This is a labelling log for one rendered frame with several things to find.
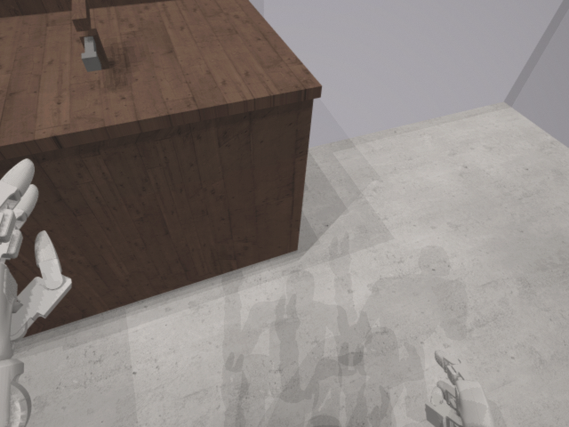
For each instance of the counter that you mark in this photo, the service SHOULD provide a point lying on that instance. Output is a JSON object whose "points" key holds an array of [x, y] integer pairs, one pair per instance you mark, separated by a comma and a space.
{"points": [[184, 158]]}

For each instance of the tap lever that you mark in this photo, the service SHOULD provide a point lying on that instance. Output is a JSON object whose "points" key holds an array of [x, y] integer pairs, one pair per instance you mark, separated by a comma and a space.
{"points": [[90, 57]]}

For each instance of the left robot forearm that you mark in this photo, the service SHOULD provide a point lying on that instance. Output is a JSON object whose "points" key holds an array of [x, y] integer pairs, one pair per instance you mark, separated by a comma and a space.
{"points": [[15, 402]]}

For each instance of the right robot hand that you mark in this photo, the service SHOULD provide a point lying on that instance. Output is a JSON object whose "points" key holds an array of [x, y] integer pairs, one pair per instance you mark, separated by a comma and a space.
{"points": [[467, 404]]}

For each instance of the left robot hand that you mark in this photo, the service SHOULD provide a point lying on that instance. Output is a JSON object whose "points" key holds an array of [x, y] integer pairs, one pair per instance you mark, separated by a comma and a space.
{"points": [[17, 200]]}

